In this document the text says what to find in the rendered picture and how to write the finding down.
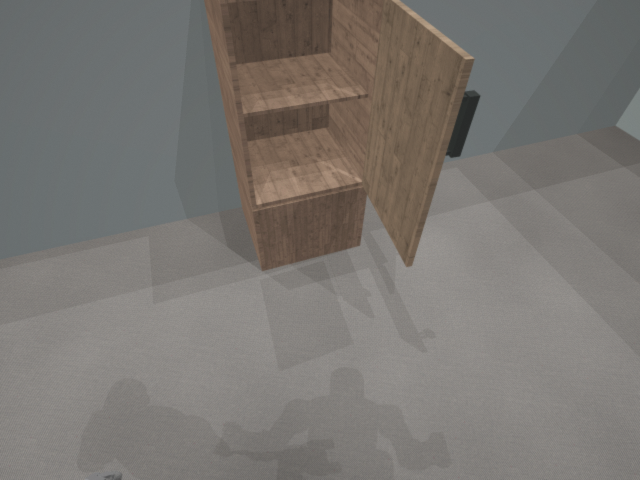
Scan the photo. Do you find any cupboard door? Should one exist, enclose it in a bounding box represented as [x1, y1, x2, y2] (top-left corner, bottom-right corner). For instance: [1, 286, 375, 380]
[362, 0, 475, 267]

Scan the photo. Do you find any handle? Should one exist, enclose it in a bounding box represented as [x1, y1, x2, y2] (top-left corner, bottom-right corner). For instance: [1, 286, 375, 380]
[445, 90, 480, 158]

